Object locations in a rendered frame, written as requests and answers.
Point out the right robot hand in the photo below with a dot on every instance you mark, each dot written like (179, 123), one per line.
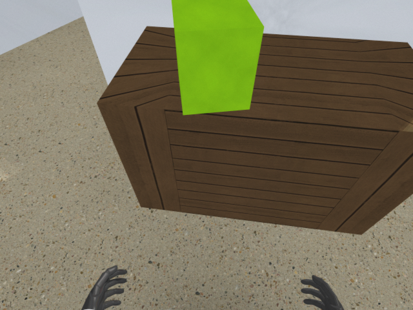
(328, 298)

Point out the left robot hand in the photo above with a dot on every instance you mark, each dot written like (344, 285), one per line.
(99, 293)

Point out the pedestal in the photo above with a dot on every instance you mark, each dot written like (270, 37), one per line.
(326, 144)

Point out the carton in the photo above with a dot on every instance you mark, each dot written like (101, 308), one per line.
(217, 45)

